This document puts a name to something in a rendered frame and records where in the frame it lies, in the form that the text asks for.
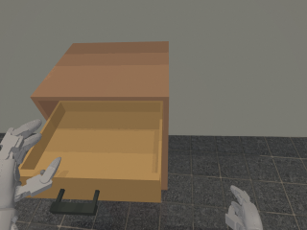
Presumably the cabinet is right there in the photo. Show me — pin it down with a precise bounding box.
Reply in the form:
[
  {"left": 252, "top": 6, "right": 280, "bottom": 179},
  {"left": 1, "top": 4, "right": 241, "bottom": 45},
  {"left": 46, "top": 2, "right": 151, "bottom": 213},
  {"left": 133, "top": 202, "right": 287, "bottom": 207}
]
[{"left": 30, "top": 41, "right": 169, "bottom": 191}]

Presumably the drawer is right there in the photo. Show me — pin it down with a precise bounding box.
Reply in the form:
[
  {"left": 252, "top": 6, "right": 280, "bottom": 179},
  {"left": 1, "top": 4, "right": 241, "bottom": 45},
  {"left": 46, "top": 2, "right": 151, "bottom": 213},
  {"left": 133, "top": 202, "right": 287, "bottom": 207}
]
[{"left": 18, "top": 101, "right": 163, "bottom": 203}]

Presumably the robot left forearm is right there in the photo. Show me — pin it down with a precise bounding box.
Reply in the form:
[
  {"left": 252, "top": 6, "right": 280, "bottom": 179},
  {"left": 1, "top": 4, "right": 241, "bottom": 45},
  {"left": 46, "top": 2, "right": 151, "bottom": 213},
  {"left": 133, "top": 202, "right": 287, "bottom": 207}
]
[{"left": 0, "top": 208, "right": 19, "bottom": 230}]

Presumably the handle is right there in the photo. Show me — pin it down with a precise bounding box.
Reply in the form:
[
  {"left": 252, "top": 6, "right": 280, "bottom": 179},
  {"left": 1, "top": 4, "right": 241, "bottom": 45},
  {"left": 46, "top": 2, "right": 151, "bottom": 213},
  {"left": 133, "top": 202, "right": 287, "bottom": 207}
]
[{"left": 49, "top": 189, "right": 100, "bottom": 216}]

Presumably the robot left hand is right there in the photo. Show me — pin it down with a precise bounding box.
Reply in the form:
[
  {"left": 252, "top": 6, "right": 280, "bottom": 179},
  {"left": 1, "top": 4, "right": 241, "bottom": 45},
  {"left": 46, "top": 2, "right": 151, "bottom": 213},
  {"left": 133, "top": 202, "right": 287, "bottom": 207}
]
[{"left": 0, "top": 119, "right": 61, "bottom": 209}]

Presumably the robot right hand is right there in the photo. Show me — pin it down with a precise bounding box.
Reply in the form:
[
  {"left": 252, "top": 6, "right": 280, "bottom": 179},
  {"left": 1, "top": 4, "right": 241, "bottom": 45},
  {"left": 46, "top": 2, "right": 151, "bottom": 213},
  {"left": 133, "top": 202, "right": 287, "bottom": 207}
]
[{"left": 224, "top": 185, "right": 263, "bottom": 230}]

